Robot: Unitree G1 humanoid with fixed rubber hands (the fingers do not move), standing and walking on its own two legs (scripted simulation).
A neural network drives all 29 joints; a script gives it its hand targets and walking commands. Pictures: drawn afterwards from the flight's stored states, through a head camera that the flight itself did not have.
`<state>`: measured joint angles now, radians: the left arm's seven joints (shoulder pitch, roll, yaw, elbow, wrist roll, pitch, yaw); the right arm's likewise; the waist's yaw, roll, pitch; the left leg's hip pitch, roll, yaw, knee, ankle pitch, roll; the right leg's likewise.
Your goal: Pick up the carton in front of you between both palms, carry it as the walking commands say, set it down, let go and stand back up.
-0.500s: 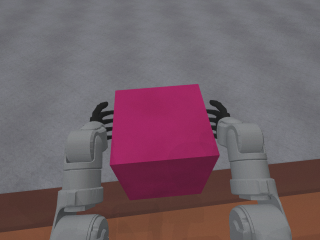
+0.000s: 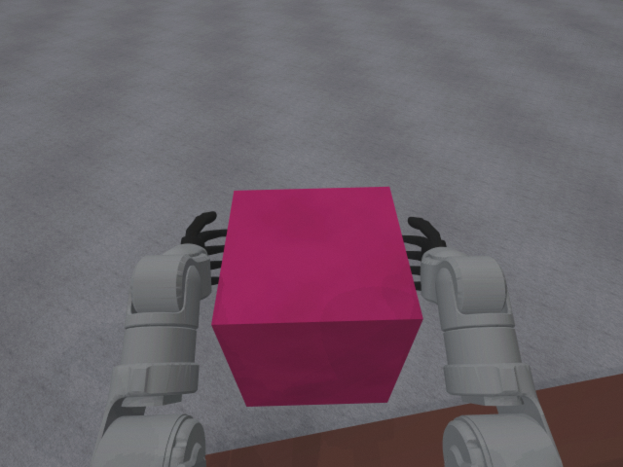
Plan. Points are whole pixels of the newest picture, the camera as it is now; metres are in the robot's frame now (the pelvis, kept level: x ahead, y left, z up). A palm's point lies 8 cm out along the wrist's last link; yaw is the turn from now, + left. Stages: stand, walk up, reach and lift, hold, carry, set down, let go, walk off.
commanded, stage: carry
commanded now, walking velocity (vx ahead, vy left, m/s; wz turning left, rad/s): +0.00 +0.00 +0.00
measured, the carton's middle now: (314, 302) +0.35 -0.02 +0.03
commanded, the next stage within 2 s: none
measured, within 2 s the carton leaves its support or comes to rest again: neither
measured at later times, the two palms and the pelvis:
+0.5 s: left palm (231, 190) +0.66 +0.13 -0.01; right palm (373, 179) +0.68 -0.17 -0.02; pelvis +0.32 -0.05 -0.10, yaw +1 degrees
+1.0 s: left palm (246, 147) +0.98 +0.12 -0.11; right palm (351, 146) +0.96 -0.18 -0.11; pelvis +0.60 -0.01 -0.19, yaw +0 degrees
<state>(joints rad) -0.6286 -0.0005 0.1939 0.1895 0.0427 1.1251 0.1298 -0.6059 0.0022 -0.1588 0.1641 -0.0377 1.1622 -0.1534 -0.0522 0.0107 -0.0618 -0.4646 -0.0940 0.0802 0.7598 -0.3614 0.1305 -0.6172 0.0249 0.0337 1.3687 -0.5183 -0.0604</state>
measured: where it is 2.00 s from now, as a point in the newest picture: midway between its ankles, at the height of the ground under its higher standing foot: (299, 300)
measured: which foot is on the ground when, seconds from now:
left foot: down 0.00-0.32, up 0.34-0.74, down 0.76-1.00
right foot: up 0.00-0.30, down 0.32-0.78, up 0.80-1.00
